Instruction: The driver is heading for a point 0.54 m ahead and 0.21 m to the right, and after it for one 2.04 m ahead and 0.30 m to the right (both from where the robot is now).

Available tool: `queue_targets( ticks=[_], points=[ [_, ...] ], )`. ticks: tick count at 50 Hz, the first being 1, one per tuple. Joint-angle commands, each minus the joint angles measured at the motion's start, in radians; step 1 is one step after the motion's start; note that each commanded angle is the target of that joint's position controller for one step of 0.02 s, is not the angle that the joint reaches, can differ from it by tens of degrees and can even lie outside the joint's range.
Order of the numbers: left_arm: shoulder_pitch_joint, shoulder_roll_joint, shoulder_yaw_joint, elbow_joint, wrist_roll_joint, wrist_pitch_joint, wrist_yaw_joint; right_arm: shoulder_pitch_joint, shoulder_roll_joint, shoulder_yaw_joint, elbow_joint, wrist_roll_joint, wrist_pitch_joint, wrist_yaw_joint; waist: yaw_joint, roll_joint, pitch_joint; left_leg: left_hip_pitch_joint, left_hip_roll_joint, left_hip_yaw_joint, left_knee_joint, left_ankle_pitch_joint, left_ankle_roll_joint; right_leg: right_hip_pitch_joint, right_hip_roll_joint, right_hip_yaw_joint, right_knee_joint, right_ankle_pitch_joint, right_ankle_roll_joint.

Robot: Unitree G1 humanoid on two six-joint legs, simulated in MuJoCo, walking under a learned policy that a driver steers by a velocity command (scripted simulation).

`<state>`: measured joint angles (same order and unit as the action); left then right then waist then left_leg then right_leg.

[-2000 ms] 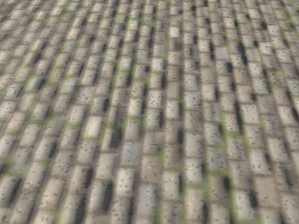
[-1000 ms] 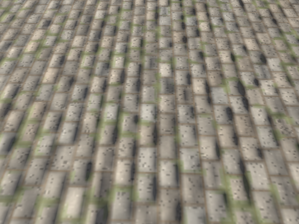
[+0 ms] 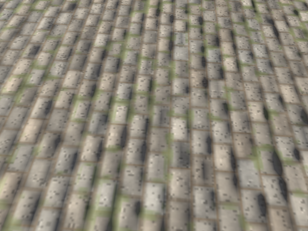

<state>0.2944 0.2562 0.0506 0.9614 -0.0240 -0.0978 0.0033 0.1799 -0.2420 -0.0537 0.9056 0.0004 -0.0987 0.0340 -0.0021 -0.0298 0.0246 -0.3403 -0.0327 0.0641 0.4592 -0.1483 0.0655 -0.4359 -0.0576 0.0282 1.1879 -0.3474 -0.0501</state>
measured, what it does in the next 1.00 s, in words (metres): walks ahead, turning right: right foot, then left foot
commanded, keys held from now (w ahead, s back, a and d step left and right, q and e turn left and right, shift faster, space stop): w+e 0.60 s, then e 0.34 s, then q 0.06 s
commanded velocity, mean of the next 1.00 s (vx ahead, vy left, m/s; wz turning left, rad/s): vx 0.40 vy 0.00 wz -0.45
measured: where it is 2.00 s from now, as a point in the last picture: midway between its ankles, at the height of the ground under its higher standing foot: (182, 209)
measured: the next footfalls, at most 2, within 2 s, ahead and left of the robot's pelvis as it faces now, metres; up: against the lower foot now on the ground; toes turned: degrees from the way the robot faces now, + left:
right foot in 0.44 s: +0.39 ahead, -0.17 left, +0.00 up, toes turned -14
left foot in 0.90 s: +0.68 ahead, -0.08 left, +0.00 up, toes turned -32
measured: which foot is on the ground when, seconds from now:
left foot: down 0.00-0.46, up 0.48-0.88, down 0.90-1.00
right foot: up 0.00-0.42, down 0.44-0.90, up 0.92-1.00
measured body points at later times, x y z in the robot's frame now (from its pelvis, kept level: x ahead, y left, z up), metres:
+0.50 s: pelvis +0.28 -0.07 -0.02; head +0.31 -0.08 +0.43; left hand +0.50 +0.15 -0.12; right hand +0.25 -0.34 -0.16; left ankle +0.10 +0.09 -0.65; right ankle +0.35 -0.16 -0.74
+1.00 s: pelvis +0.50 -0.10 -0.01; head +0.54 -0.10 +0.44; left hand +0.73 +0.10 -0.12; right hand +0.55 -0.41 -0.09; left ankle +0.64 -0.06 -0.74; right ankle +0.37 -0.16 -0.66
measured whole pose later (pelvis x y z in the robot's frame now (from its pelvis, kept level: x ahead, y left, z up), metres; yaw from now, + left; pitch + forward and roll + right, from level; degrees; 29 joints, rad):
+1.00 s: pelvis +0.50 -0.10 -0.01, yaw -31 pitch +3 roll +0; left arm 0.25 0.30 0.08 0.71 -0.01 0.01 0.04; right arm 0.06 -0.24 -0.05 0.73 -0.02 -0.06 -0.01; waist 0.03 -0.02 0.04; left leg -0.45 -0.02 -0.01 0.50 -0.09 0.03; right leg -0.44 0.11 0.13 1.15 -0.57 0.03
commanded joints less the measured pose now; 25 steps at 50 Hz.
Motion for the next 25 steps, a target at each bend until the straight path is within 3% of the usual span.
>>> queue_targets(
  ticks=[1,4,7,10,16,17,19,20,21,22,23,24,25],
  points=[
    [0.056,0.049,0.023,-0.044,0.003,0.012,0.010,0.015,-0.078,-0.013,-0.025,-0.009,-0.017,0.003,0.024,0.118,-0.059,0.138,0.255,-0.270,-0.303,0.074,0.161,-0.142,-0.096,0.040,-0.022,0.095,-0.003],
    [-0.007,0.053,0.029,-0.066,0.003,0.031,0.014,0.065,-0.120,-0.024,0.006,-0.016,-0.025,-0.016,0.020,0.091,-0.013,0.143,0.260,-0.181,-0.343,0.158,0.164,-0.234,-0.104,0.054,-0.115,0.211,0.016],
    [-0.087,0.049,0.033,-0.092,0.003,0.028,0.007,0.102,-0.126,-0.025,0.024,-0.017,-0.021,-0.034,-0.003,0.081,0.001,0.202,0.253,-0.104,-0.348,0.207,0.135,-0.300,-0.076,0.084,-0.257,0.360,0.019],
    [-0.172,0.036,0.028,-0.121,0.004,0.023,-0.008,0.110,-0.131,-0.022,0.029,-0.013,-0.019,-0.044,-0.029,0.082,0.023,0.225,0.241,-0.023,-0.363,0.207,0.105,-0.274,-0.049,0.042,-0.414,0.474,0.014],
    [-0.323,0.013,0.010,-0.210,0.004,0.024,-0.046,0.193,-0.149,-0.029,0.068,0.000,0.012,-0.053,-0.080,0.063,0.077,0.448,0.310,0.046,-0.288,0.320,0.090,-0.351,-0.031,-0.029,-0.555,0.376,-0.013],
    [-0.330,0.017,0.010,-0.226,0.003,0.024,-0.054,0.187,-0.158,-0.033,0.067,0.004,0.020,-0.056,-0.073,0.070,0.077,0.472,0.321,0.057,-0.254,0.390,0.083,-0.342,-0.022,-0.049,-0.564,0.325,-0.023],
    [-0.292,0.044,0.023,-0.242,0.003,0.025,-0.065,0.151,-0.186,-0.041,0.049,0.007,0.033,-0.063,-0.032,0.108,0.030,0.482,0.322,0.095,-0.137,0.710,0.060,-0.221,0.031,-0.116,-0.570,0.222,-0.056],
    [-0.225,0.070,0.037,-0.236,0.003,0.028,-0.067,0.137,-0.200,-0.045,0.040,0.008,0.041,-0.068,0.009,0.132,-0.021,0.474,0.316,0.111,-0.026,0.878,0.047,-0.112,0.072,-0.147,-0.564,0.178,-0.077],
    [-0.084,0.113,0.062,-0.206,0.001,0.029,-0.066,0.113,-0.206,-0.046,0.030,0.010,0.048,-0.072,0.089,0.125,-0.095,0.424,0.287,0.135,0.161,0.938,0.023,0.080,0.116,-0.161,-0.616,0.211,-0.108],
    [0.085,0.193,0.098,-0.169,0.002,0.034,-0.049,0.109,-0.199,-0.040,0.010,0.007,0.044,-0.074,0.165,0.064,-0.188,0.220,0.243,0.139,0.432,0.738,-0.017,0.384,0.068,-0.029,-0.662,0.245,-0.160],
    [0.142,0.305,0.122,-0.161,-0.003,0.036,-0.035,0.197,-0.055,0.005,-0.036,-0.024,0.013,-0.051,0.088,-0.196,-0.291,-0.252,0.055,0.103,0.828,-0.106,-0.082,0.777,-0.202,0.492,-0.702,0.167,-0.339],
    [0.163,0.252,0.099,-0.178,0.007,0.028,-0.033,0.149,-0.089,0.006,-0.052,0.004,-0.037,-0.032,0.109,-0.157,-0.419,-0.412,-0.021,-0.124,0.990,-0.420,-0.071,0.882,-0.303,0.819,-0.870,0.118,-0.405],
    [0.136,0.188,0.082,-0.177,0.017,0.023,-0.030,0.038,-0.146,-0.012,-0.085,0.040,-0.065,-0.022,0.132,-0.104,-0.303,-0.500,0.045,-0.173,0.987,-0.343,-0.039,0.818,-0.254,0.660,-0.877,0.173,-0.336]
  ],
)
Keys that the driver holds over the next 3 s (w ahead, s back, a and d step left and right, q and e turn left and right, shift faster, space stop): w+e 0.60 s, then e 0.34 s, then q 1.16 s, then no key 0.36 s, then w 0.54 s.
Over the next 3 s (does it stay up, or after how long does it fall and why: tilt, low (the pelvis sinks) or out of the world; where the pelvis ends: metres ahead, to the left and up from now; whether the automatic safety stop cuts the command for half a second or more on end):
stays up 0.66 -0.12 0.01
